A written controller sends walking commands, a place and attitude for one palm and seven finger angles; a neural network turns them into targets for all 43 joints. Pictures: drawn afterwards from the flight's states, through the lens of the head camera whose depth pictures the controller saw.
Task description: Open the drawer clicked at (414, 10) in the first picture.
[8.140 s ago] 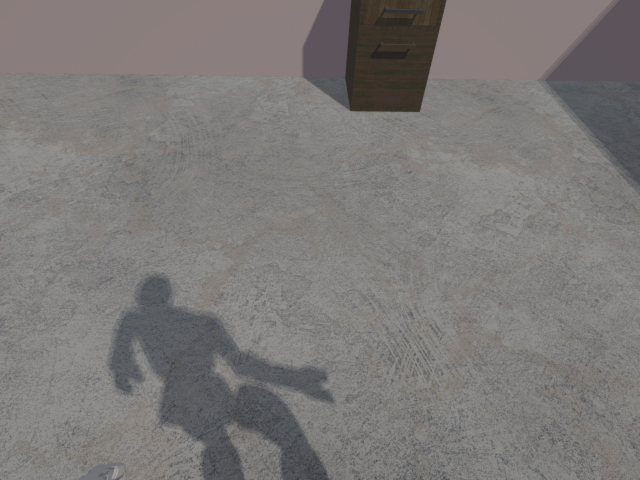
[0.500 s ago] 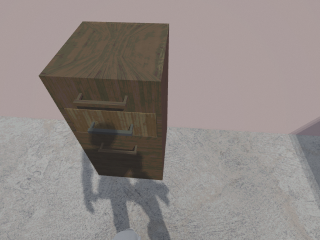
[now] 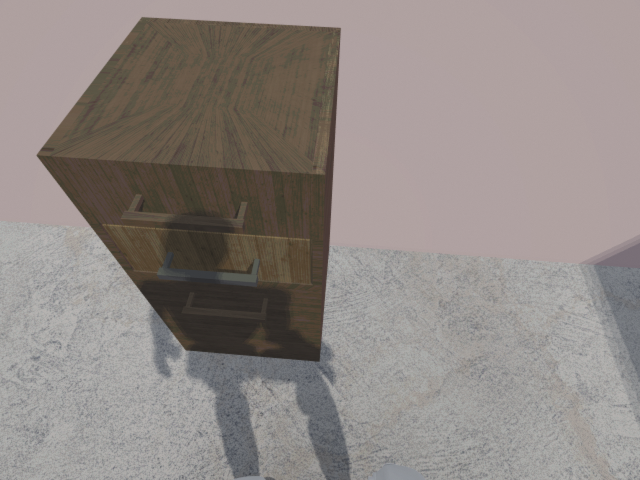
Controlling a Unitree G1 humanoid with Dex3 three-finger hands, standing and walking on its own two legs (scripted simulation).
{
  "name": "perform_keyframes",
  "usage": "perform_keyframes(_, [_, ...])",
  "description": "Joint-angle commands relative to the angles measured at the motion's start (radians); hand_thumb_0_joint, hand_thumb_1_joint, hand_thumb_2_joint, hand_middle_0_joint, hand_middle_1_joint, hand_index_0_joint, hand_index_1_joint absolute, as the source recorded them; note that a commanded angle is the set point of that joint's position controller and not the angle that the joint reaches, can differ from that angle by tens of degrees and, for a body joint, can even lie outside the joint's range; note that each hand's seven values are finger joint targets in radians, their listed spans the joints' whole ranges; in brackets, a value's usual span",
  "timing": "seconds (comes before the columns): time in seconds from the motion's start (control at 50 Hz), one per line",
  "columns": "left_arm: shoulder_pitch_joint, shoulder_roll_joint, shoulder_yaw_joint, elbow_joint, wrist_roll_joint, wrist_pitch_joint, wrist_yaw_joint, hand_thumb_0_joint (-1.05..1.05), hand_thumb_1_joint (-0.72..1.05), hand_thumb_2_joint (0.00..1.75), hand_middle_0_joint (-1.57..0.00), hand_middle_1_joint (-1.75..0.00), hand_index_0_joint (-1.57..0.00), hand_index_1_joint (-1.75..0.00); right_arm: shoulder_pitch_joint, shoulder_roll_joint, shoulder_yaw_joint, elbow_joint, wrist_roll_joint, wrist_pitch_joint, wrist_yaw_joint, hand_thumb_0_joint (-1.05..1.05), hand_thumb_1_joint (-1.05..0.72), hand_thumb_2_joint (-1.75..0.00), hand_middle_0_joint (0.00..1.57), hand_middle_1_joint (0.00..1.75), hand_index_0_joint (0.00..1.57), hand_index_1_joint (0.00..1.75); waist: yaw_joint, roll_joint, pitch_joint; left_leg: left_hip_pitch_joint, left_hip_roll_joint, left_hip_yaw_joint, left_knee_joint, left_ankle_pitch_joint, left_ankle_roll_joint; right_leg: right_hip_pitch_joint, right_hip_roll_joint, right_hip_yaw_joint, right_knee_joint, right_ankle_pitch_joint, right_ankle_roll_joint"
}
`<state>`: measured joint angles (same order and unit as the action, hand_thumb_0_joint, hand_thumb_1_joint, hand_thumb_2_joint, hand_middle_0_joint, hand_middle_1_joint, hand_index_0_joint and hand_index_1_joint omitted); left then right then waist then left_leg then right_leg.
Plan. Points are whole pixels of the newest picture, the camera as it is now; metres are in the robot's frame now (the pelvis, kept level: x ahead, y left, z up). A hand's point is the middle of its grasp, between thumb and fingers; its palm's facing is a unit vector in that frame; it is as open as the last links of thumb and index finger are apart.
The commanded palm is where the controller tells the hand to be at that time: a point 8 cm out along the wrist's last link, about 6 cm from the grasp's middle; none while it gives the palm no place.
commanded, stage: come to a stop and stand still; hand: left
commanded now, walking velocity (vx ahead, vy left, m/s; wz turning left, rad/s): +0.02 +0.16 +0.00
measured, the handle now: (210, 268) +0.48 +0.25 -0.19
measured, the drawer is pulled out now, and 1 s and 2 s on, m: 0.00 0.00 0.00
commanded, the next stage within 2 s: look again from close up in 0.98 s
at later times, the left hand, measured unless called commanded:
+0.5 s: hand out of the picture +0.01 +0.17 -0.16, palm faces +0.10 -0.96 -0.26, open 7.4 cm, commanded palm none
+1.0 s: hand out of the picture +0.00 +0.18 -0.17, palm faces +0.06 -0.98 -0.19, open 7.3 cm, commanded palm none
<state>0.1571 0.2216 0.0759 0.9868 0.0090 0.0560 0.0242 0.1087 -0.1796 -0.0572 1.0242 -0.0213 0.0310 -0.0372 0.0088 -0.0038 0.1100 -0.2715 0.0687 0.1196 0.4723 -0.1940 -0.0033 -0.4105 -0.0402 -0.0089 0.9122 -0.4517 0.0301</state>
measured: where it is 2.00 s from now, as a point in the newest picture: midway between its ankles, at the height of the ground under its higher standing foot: outside the picture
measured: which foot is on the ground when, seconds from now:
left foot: down 0.00-0.08, up 0.10-0.52, down 0.54-1.00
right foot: up 0.00-0.06, down 0.08-1.00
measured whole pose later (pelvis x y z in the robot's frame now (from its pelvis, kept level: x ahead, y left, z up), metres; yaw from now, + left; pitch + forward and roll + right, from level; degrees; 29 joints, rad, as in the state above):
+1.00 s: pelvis +0.00 +0.00 +0.00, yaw +1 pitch -1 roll +0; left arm 0.24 0.16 0.01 1.15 0.00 0.01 0.03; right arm 0.26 -0.15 0.00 1.14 0.00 -0.01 -0.04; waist 0.01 0.00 0.02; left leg -0.09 0.02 0.05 0.40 -0.30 -0.01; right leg -0.16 -0.03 -0.04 0.43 -0.26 0.01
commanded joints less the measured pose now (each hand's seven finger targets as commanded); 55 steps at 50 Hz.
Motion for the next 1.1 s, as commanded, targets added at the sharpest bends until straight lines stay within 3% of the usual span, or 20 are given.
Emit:
perform_keyframes(0.0, [0.183,0.031,-0.007,-0.009,0.007,-0.028,0.004,0.0,0.9,0.9,-0.2,-0.3,-0.2,-0.3,-0.004,-0.175,-0.038,-0.06,-0.004,-0.006,0.014,0.0,-0.9,-0.9,0.2,0.3,0.2,0.3,0.033,0.185,-0.178,0.035,0.19,-0.138,-0.045,0.265,0.11,0.206,0.0,-0.049,-0.317,0.155,-0.006])
perform_keyframes(0.02, [0.209,0.06,-0.005,-0.002,0.012,-0.039,0.006,0.0,0.9,0.9,-0.2,-0.3,-0.2,-0.3,0.012,-0.155,-0.035,-0.058,0.004,-0.005,0.02,0.0,-0.9,-0.9,0.2,0.3,0.2,0.3,0.044,0.106,-0.183,-0.004,0.133,-0.107,0.03,0.122,0.061,0.277,-0.018,-0.031,-0.469,0.275,-0.002])
perform_keyframes(0.06, [0.126,0.205,0.003,-0.039,0.022,-0.059,0.011,0.0,0.9,0.9,-0.2,-0.3,-0.2,-0.3,0.051,-0.063,-0.017,-0.087,0.014,0.004,0.034,0.0,-0.9,-0.9,0.2,0.3,0.2,0.3,0.013,-0.253,-0.099,-0.132,-0.046,-0.055,0.274,-0.339,-0.03,0.175,-0.34,0.323,-0.642,0.496,-0.135])
perform_keyframes(0.08, [0.125,0.213,0.004,-0.05,0.02,-0.056,0.009,0.0,0.9,0.9,-0.2,-0.3,-0.2,-0.3,0.016,-0.09,-0.021,-0.095,0.009,0.022,0.031,0.0,-0.9,-0.9,0.2,0.3,0.2,0.3,0.038,-0.181,-0.102,-0.103,-0.043,-0.131,0.385,-0.38,-0.022,0.103,-0.371,0.346,-0.661,0.467,-0.194])
perform_keyframes(0.1, [0.08,0.217,0.013,-0.048,0.021,-0.058,0.012,0.0,0.9,0.9,-0.2,-0.3,-0.2,-0.3,0.026,-0.095,-0.022,-0.089,0.005,0.028,0.03,0.0,-0.9,-0.9,0.2,0.3,0.2,0.3,0.016,-0.239,-0.082,-0.15,-0.047,-0.158,0.469,-0.354,-0.018,0.109,-0.35,0.355,-0.656,0.45,-0.207])
perform_keyframes(0.14, [0.016,0.174,0.01,-0.059,0.016,-0.053,0.016,0.0,0.9,0.9,-0.2,-0.3,-0.2,-0.3,0.087,-0.122,-0.03,-0.055,0.004,0.026,0.033,0.0,-0.9,-0.9,0.2,0.3,0.2,0.3,-0.011,-0.178,-0.072,-0.184,-0.037,-0.172,0.583,-0.244,-0.027,0.153,-0.298,0.245,-0.625,0.474,-0.189])
perform_keyframes(0.24, [0.092,0.158,0.013,-0.041,0.015,-0.061,0.02,0.0,0.9,0.9,-0.2,-0.3,-0.2,-0.3,0.08,-0.118,-0.022,-0.065,0.007,0.018,0.038,0.0,-0.9,-0.9,0.2,0.3,0.2,0.3,0.032,-0.15,-0.106,-0.205,-0.043,-0.153,0.538,-0.189,-0.053,0.283,-0.288,0.185,-0.594,0.573,-0.186])
perform_keyframes(0.38, [0.133,0.178,0.021,-0.019,0.024,-0.056,0.017,0.0,0.9,0.9,-0.2,-0.3,-0.2,-0.3,0.069,-0.089,-0.006,-0.079,0.015,0.002,0.034,0.0,-0.9,-0.9,0.2,0.3,0.2,0.3,0.056,-0.188,-0.141,-0.1,-0.057,-0.108,0.247,-0.251,-0.042,0.326,-0.274,0.197,-0.585,0.582,-0.202])
perform_keyframes(0.46, [0.074,0.157,0.015,-0.003,0.011,-0.048,0.016,0.0,0.9,0.9,-0.2,-0.3,-0.2,-0.3,0.2,-0.071,0.005,-0.024,0.016,-0.019,0.023,0.0,-0.9,-0.9,0.2,0.3,0.2,0.3,-0.014,-0.166,-0.17,0.14,-0.067,-0.06,-0.088,-0.027,-0.03,0.217,-0.195,0.128,-0.512,0.456,-0.124])
perform_keyframes(0.48, [0.072,0.122,0.006,-0.003,0.004,-0.045,0.015,0.0,0.9,0.9,-0.2,-0.3,-0.2,-0.3,0.221,-0.092,0.007,-0.013,0.013,-0.029,0.021,0.0,-0.9,-0.9,0.2,0.3,0.2,0.3,-0.019,-0.08,-0.17,0.204,-0.023,-0.092,-0.146,0.026,-0.018,0.162,-0.141,0.089,-0.454,0.37,-0.092])
perform_keyframes(0.5, [0.1,0.068,-0.005,-0.004,-0.001,-0.04,0.011,0.0,0.9,0.9,-0.2,-0.3,-0.2,-0.3,0.204,-0.146,0.0,-0.021,0.005,-0.035,0.019,0.0,-0.9,-0.9,0.2,0.3,0.2,0.3,-0.003,0.095,-0.165,0.21,0.11,-0.24,-0.167,0.099,0.03,0.082,-0.061,0.025,-0.383,0.217,-0.05])
perform_keyframes(0.54, [0.08,0.019,-0.022,-0.002,0.004,-0.036,0.003,0.0,0.9,0.9,-0.2,-0.3,-0.2,-0.3,0.139,-0.176,0.001,-0.041,0.001,-0.028,0.01,0.0,-0.9,-0.9,0.2,0.3,0.2,0.3,0.009,0.16,-0.068,0.015,0.215,-0.328,-0.251,0.019,0.115,0.096,-0.015,-0.047,-0.288,0.057,-0.015])
perform_keyframes(0.56, [0.064,0.021,-0.025,0.018,0.008,-0.029,0.003,0.0,0.9,0.9,-0.2,-0.3,-0.2,-0.3,0.114,-0.151,0.01,-0.029,0.001,-0.033,0.005,0.0,-0.9,-0.9,0.2,0.3,0.2,0.3,0.009,0.235,-0.033,-0.013,0.179,-0.305,-0.291,0.006,0.115,0.106,-0.021,-0.034,-0.242,0.038,-0.013])
perform_keyframes(0.62, [0.113,0.029,-0.036,0.063,0.005,-0.037,-0.001,0.0,0.9,0.9,-0.2,-0.3,-0.2,-0.3,0.095,-0.119,0.024,-0.009,0.005,-0.036,-0.005,0.0,-0.9,-0.9,0.2,0.3,0.2,0.3,0.024,0.216,-0.053,0.076,0.124,-0.205,-0.194,0.26,0.112,0.124,-0.028,-0.022,-0.285,0.087,-0.017])
perform_keyframes(0.68, [0.17,0.043,-0.044,0.107,0.004,-0.058,0.004,0.0,0.9,0.9,-0.2,-0.3,-0.2,-0.3,0.136,-0.103,0.021,0.012,0.014,-0.045,-0.008,0.0,-0.9,-0.9,0.2,0.3,0.2,0.3,0.019,0.058,-0.107,0.136,0.063,-0.156,-0.067,0.353,0.056,0.234,-0.06,0.028,-0.503,0.426,-0.027])
perform_keyframes(0.74, [0.141,0.064,-0.046,0.117,0.0,-0.072,0.01,0.0,0.9,0.9,-0.2,-0.3,-0.2,-0.3,0.175,-0.087,0.023,0.036,0.019,-0.039,-0.004,0.0,-0.9,-0.9,0.2,0.3,0.2,0.3,-0.015,-0.132,-0.125,0.145,0.036,-0.127,-0.059,0.202,0.01,0.261,-0.101,0.063,-0.496,0.601,-0.06])
perform_keyframes(0.86, [0.133,0.036,-0.052,0.126,-0.003,-0.066,0.015,0.0,0.9,0.9,-0.2,-0.3,-0.2,-0.3,0.191,-0.072,0.04,0.08,0.015,-0.05,-0.006,0.0,-0.9,-0.9,0.2,0.3,0.2,0.3,-0.006,-0.005,-0.085,0.147,0.044,-0.133,-0.115,0.216,0.015,0.26,-0.078,0.037,-0.519,0.493,-0.047])
perform_keyframes(1.04, [0.144,0.022,-0.054,0.139,-0.005,-0.061,0.017,0.0,0.9,0.9,-0.2,-0.3,-0.2,-0.3,0.238,-0.055,0.046,0.107,0.015,-0.053,-0.011,0.0,-0.9,-0.9,0.2,0.3,0.2,0.3,-0.001,0.028,-0.05,0.129,0.048,-0.14,-0.148,0.197,0.016,0.277,-0.065,0.022,-0.541,0.429,-0.044])
perform_keyframes(1.06, [0.225,0.053,-0.061,0.159,0.012,-0.098,0.058,0.0,0.9,0.9,-0.2,-0.3,-0.2,-0.3,0.146,-0.099,0.043,0.034,0.021,-0.069,0.006,0.0,-0.9,-0.9,0.2,0.3,0.2,0.3,0.029,-0.016,-0.029,0.037,0.05,-0.094,0.083,0.317,-0.01,0.254,-0.122,0.072,-0.496,0.865,-0.042])
perform_keyframes(1.08, [0.212,0.091,-0.049,0.114,0.006,-0.108,0.05,0.0,0.9,0.9,-0.2,-0.3,-0.2,-0.3,0.215,-0.048,0.042,0.007,0.012,-0.061,0.01,0.0,-0.9,-0.9,0.2,0.3,0.2,0.3,-0.018,0.017,-0.1,0.038,0.005,-0.117,0.036,0.01,0.002,0.302,-0.158,0.1,-0.467,0.822,-0.078])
